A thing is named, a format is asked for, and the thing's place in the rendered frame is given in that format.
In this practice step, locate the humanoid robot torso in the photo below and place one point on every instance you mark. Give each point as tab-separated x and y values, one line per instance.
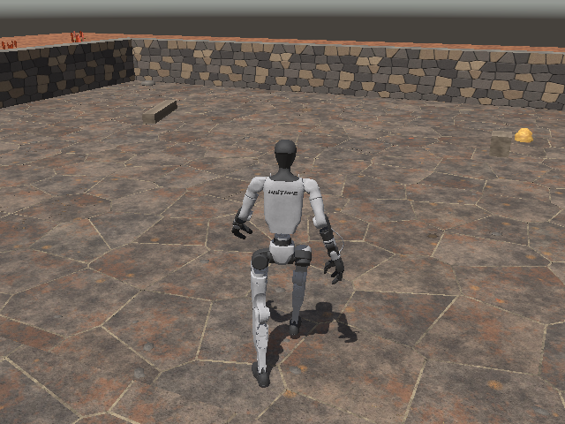
283	202

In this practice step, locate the robot right upper arm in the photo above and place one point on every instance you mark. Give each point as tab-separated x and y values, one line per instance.
312	188

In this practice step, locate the right robot hand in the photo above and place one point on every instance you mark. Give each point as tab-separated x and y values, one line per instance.
339	269

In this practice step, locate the left robot hand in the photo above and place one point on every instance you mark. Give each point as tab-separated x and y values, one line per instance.
240	235

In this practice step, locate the robot right forearm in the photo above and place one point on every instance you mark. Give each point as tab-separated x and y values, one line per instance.
329	241

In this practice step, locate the robot left forearm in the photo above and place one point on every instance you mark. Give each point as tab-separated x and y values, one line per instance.
238	223

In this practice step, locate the robot left upper arm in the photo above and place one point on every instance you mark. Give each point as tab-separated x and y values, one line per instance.
256	186

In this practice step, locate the robot head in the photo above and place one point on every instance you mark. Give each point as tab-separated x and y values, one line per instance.
285	153

